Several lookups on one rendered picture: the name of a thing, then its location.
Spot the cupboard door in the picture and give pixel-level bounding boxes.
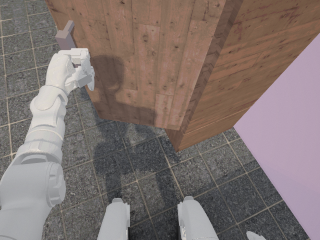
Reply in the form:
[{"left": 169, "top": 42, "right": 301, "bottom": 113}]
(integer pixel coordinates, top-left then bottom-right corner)
[{"left": 45, "top": 0, "right": 226, "bottom": 131}]

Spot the robot left hand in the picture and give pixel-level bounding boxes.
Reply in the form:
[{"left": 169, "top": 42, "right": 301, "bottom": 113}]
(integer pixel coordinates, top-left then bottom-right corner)
[{"left": 45, "top": 48, "right": 95, "bottom": 96}]

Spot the left robot upper arm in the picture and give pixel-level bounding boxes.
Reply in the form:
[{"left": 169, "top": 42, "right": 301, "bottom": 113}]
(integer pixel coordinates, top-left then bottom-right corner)
[{"left": 0, "top": 161, "right": 66, "bottom": 240}]

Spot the robot left forearm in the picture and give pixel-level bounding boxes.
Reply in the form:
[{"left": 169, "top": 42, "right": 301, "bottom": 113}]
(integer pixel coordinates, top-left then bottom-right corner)
[{"left": 0, "top": 85, "right": 69, "bottom": 208}]

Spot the right robot thigh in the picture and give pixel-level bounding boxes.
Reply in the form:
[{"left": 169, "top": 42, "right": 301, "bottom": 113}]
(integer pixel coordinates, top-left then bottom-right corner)
[{"left": 177, "top": 200, "right": 219, "bottom": 240}]

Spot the left robot thigh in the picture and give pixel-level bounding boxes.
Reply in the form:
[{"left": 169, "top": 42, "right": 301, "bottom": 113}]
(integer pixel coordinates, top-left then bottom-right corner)
[{"left": 97, "top": 202, "right": 130, "bottom": 240}]

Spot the robot thigh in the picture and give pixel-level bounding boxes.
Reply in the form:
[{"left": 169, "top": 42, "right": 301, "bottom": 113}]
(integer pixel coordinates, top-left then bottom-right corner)
[
  {"left": 97, "top": 202, "right": 130, "bottom": 240},
  {"left": 177, "top": 200, "right": 219, "bottom": 240}
]

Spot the handle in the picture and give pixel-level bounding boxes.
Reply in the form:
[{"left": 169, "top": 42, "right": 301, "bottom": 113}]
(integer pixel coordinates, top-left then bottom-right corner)
[{"left": 55, "top": 20, "right": 81, "bottom": 68}]

